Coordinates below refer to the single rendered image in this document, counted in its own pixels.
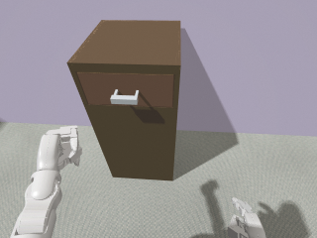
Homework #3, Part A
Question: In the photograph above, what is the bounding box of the robot left hand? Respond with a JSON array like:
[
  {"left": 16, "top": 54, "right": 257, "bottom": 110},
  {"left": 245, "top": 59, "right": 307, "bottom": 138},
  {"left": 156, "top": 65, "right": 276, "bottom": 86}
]
[{"left": 37, "top": 125, "right": 82, "bottom": 173}]

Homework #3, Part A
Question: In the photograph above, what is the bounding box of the left robot forearm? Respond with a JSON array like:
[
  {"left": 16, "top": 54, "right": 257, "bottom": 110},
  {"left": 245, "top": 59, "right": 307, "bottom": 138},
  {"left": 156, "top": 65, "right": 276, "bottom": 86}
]
[{"left": 10, "top": 169, "right": 62, "bottom": 238}]

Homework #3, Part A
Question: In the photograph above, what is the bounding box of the cabinet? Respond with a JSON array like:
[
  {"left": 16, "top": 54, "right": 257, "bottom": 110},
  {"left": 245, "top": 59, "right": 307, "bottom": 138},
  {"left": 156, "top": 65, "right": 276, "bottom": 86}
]
[{"left": 67, "top": 20, "right": 181, "bottom": 181}]

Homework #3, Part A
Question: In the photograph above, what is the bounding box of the drawer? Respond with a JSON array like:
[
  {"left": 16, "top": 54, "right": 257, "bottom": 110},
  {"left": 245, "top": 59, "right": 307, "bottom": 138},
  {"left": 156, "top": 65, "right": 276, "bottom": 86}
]
[{"left": 77, "top": 71, "right": 173, "bottom": 107}]

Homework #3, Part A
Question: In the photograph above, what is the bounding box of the handle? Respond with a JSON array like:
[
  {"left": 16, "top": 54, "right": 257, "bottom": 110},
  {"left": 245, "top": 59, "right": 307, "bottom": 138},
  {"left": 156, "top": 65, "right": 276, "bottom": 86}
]
[{"left": 110, "top": 89, "right": 139, "bottom": 105}]

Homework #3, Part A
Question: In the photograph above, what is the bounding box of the robot right hand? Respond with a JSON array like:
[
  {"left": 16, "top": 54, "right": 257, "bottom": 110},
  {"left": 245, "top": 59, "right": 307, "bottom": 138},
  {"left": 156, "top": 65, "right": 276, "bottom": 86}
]
[{"left": 227, "top": 197, "right": 266, "bottom": 238}]

